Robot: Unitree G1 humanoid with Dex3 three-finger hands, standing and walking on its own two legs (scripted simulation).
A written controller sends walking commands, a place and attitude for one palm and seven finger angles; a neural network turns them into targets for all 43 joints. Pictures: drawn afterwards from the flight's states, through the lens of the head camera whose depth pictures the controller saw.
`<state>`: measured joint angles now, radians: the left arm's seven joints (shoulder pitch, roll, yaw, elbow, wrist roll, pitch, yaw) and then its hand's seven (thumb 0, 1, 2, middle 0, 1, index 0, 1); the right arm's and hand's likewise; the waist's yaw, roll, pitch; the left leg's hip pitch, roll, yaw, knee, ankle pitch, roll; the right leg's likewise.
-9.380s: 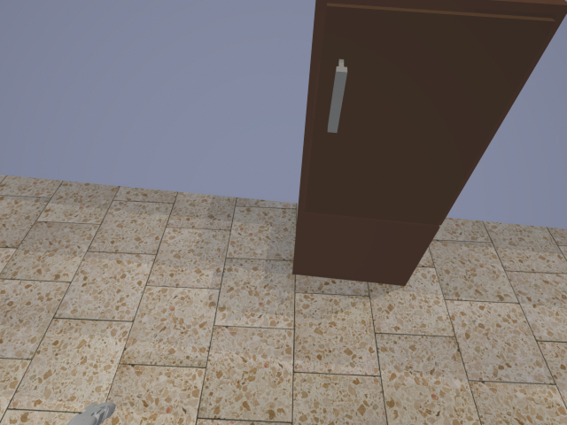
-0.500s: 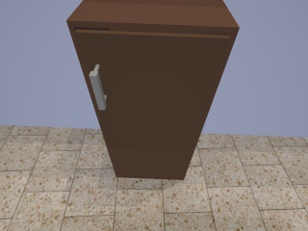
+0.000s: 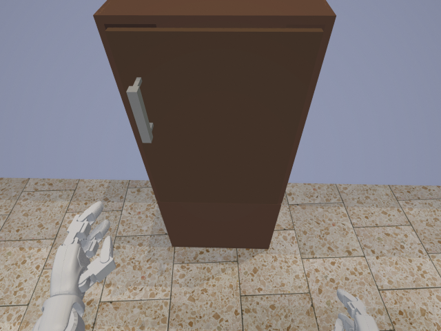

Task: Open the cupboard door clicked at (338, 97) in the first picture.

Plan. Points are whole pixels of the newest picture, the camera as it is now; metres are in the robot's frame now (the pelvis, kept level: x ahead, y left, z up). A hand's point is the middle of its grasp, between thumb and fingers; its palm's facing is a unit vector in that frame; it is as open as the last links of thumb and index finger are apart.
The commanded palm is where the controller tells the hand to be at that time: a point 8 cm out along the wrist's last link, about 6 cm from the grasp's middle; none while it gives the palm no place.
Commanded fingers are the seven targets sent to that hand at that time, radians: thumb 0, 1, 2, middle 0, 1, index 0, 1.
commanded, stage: raise the hand with hooked fingers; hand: left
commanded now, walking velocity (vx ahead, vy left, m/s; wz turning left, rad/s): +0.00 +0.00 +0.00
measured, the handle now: (143, 111) +0.56 +0.20 +0.10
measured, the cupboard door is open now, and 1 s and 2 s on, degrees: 0 0 0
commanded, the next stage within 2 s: move the hooked fingers beside the handle in 1.86 s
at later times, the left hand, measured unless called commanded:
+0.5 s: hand (101, 266) +0.23 +0.22 +0.02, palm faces -0.10 -0.99 -0.03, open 10.5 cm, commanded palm +0.19 +0.28 +0.03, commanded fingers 0.00 0.01 0.52 -0.26 -0.87 -0.26 -0.87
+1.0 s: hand (55, 232) +0.26 +0.28 +0.08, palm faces +0.04 -1.00 -0.06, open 13.4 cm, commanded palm +0.23 +0.32 +0.08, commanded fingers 0.00 -0.50 0.30 -0.30 -1.20 -0.30 -1.20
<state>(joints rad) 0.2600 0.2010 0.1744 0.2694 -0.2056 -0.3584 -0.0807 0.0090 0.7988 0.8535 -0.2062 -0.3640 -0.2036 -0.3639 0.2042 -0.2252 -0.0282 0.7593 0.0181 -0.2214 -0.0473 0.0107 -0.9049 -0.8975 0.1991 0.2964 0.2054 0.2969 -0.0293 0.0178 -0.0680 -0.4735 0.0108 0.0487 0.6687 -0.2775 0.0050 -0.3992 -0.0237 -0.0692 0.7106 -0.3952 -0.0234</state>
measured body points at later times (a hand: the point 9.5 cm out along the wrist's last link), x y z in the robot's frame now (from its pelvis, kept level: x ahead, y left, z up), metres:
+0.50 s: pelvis -0.02 +0.01 -0.04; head +0.03 +0.01 +0.41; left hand +0.23 +0.27 +0.02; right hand +0.14 -0.22 -0.12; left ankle +0.04 +0.12 -0.72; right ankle -0.02 -0.10 -0.72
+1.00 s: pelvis +0.00 +0.03 -0.01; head +0.02 +0.04 +0.44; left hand +0.25 +0.33 +0.09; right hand +0.17 -0.21 -0.07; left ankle +0.04 +0.12 -0.72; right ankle -0.02 -0.10 -0.72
